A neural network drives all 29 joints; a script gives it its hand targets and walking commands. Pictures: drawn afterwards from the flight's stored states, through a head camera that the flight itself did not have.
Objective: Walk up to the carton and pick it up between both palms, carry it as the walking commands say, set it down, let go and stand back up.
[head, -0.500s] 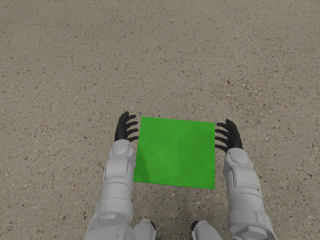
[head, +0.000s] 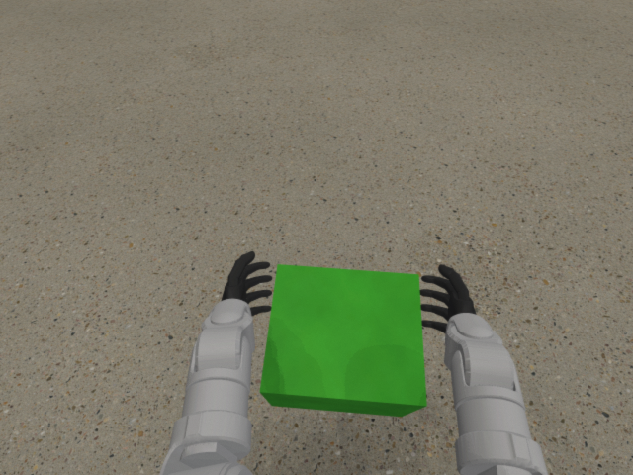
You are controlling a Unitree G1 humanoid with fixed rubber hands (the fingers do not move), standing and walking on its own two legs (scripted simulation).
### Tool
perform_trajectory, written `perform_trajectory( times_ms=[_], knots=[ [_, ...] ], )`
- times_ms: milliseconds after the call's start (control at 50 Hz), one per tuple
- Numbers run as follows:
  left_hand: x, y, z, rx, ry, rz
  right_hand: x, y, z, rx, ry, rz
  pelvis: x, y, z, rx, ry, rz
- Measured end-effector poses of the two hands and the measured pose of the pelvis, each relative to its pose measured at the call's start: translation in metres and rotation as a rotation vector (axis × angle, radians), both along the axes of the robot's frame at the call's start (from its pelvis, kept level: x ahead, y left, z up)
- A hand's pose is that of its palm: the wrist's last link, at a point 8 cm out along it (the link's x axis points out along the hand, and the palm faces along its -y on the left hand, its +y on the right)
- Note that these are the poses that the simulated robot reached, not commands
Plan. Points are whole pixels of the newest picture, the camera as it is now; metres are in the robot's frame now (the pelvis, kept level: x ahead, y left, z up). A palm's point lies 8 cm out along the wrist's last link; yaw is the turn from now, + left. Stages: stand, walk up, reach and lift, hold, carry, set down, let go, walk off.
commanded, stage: reach and lift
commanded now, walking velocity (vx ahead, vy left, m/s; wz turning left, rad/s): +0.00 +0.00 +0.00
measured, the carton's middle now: (341, 343) +0.31 +0.00 -0.08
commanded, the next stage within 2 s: hold in 1.04 s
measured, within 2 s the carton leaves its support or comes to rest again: neither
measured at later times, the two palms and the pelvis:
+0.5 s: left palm (222, 302) +0.30 +0.15 +0.07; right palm (463, 308) +0.29 -0.15 +0.06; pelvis -0.01 +0.00 +0.00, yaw +0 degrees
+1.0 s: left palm (223, 300) +0.30 +0.15 +0.06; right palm (462, 312) +0.29 -0.15 +0.05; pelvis +0.01 +0.00 +0.01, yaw +0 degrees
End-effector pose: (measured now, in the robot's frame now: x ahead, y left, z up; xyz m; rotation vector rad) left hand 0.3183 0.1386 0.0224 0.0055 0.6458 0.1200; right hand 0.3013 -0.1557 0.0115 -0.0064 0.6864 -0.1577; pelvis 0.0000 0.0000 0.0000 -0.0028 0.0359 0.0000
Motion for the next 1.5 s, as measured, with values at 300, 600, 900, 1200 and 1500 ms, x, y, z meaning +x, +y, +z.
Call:
perform_trajectory(
  times_ms=[300, 600, 900, 1200, 1500],
  knots=[
    [-0.016, 0.0, 0.036, 0.036, -0.021, -0.006, -0.014, 0.001, 0.032, -0.01, -0.016, 0.015, -0.002, -0.002, 0.005, 0.003, -0.109, 0.008],
    [-0.018, 0.008, 0.046, 0.027, -0.027, 0.034, -0.004, 0.01, 0.046, -0.028, -0.022, 0.036, -0.003, -0.003, 0.005, 0.003, -0.155, 0.005],
    [-0.011, 0.004, 0.042, 0.056, -0.006, -0.008, -0.006, 0.004, 0.038, -0.024, -0.005, 0.035, 0.01, -0.001, 0.007, 0.002, -0.145, -0.006],
    [-0.022, 0.007, 0.039, 0.045, -0.005, -0.007, -0.013, 0.006, 0.037, -0.032, -0.006, 0.056, 0.012, -0.003, 0.007, 0.001, -0.151, 0.002],
    [-0.034, 0.005, 0.04, 0.038, -0.011, -0.015, -0.026, 0.004, 0.04, -0.025, -0.013, 0.043, -0.001, -0.003, 0.006, 0.0, -0.17, 0.004]
  ],
)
